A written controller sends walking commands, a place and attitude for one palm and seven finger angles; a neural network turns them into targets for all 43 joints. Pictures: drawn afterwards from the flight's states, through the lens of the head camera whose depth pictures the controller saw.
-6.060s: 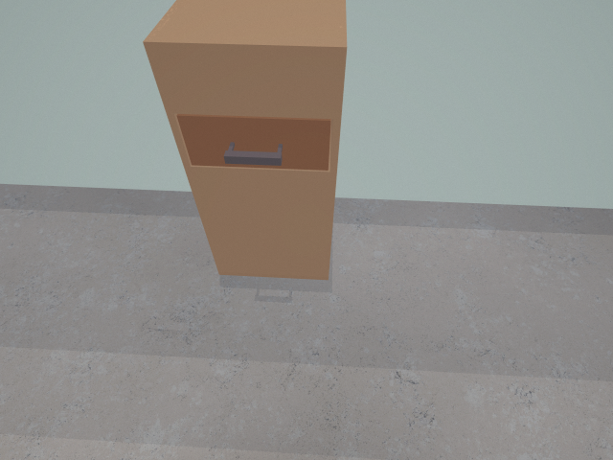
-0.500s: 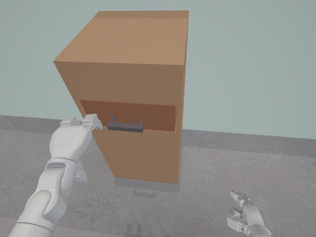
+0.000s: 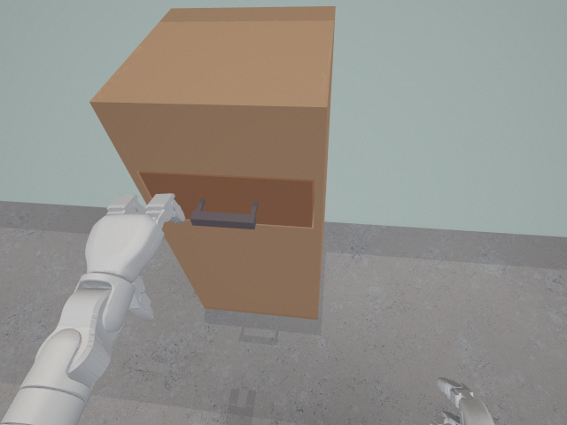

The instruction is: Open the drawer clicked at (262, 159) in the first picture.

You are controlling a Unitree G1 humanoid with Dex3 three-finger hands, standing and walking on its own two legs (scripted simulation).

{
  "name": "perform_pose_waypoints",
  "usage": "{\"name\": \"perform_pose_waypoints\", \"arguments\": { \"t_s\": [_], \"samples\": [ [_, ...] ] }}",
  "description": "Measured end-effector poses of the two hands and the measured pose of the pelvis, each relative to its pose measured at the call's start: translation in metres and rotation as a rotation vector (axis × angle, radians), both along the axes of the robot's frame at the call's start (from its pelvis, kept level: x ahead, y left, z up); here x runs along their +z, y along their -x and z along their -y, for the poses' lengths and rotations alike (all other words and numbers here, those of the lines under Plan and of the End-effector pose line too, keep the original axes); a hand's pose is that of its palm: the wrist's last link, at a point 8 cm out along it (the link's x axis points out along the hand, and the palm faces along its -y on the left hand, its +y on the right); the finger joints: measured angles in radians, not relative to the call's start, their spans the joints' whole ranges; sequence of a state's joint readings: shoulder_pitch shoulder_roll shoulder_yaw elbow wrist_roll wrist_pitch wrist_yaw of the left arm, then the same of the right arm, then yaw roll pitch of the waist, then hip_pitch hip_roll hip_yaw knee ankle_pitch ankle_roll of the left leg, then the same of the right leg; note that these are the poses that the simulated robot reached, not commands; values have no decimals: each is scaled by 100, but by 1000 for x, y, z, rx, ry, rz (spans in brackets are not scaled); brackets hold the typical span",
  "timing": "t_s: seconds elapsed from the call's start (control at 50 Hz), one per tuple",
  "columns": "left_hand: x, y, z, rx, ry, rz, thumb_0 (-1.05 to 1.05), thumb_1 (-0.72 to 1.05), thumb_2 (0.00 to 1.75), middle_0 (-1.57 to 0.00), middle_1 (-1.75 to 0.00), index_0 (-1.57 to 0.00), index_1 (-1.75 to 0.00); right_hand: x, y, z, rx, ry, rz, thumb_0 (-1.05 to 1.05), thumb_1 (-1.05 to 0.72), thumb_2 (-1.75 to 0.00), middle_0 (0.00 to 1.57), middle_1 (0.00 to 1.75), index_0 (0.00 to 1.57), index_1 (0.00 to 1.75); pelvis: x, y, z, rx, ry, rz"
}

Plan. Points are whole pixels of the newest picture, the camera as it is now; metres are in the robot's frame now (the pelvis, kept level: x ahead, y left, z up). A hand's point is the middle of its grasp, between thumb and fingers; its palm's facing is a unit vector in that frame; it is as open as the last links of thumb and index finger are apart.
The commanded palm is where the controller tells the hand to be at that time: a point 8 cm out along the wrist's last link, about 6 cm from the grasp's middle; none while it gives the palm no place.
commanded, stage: move the hooked fingers above the handle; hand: left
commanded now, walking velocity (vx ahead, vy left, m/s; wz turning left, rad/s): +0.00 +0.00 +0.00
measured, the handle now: (225, 212) +0.55 +0.22 -0.12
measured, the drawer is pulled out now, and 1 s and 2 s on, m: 0.00 0.00 0.00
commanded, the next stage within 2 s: none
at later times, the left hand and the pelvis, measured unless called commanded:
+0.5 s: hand (174, 244) +0.35 +0.23 +0.03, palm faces -0.02 -0.05 -1.00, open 13.9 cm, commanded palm +0.34 +0.23 +0.09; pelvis +0.00 -0.01 -0.01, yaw +1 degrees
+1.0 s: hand (198, 230) +0.42 +0.22 -0.01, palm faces -0.03 -0.03 -1.00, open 13.9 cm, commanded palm +0.41 +0.22 +0.04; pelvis +0.00 +0.00 -0.02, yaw +0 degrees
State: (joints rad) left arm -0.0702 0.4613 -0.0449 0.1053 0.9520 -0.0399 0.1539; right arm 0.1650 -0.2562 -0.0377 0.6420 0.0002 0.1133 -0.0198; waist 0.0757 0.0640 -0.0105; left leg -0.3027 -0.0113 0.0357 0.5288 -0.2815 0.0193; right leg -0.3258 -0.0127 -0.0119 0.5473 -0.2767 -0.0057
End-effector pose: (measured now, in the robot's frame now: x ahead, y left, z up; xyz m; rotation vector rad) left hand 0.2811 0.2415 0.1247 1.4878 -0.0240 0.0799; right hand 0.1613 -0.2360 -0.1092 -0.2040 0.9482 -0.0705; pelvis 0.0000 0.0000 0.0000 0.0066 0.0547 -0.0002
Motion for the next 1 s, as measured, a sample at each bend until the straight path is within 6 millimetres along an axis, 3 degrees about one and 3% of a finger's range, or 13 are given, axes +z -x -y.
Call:
{"name": "perform_pose_waypoints", "arguments": {
  "t_s": [0.14,0.36,0.58,0.76,1.0],
  "samples": [
    [0,-2,0,30,-2,-29,-1,-49,30,-32,-120,-32,-120,4,-9,-7,9,-22,40,1,-90,-90,20,30,20,30,1,1,2,1,-2,7],
    [-23,-22,13,-24,-10,-72,-1,-49,30,-32,-120,-32,-120,2,-11,-6,21,-7,45,1,-90,-89,20,30,20,30,-4,3,7,12,-1,-23],
    [-43,-70,12,-6,-29,-96,0,-49,30,-32,-120,-32,-120,-17,32,19,-77,32,-79,1,-90,-89,20,30,20,30,-10,-1,8,4,1,-89],
    [-63,-88,19,-34,-25,-99,0,-49,30,-32,-120,-32,-120,-27,73,35,-154,59,-194,1,-90,-89,20,30,20,30,-15,-6,6,-9,3,-133],
    [-80,-118,23,-26,-54,-99,-1,-49,30,-32,-120,-32,-120,-36,92,31,-183,59,-247,1,-90,-89,20,30,20,30,-23,-4,2,-2,10,-189]
  ]
}}
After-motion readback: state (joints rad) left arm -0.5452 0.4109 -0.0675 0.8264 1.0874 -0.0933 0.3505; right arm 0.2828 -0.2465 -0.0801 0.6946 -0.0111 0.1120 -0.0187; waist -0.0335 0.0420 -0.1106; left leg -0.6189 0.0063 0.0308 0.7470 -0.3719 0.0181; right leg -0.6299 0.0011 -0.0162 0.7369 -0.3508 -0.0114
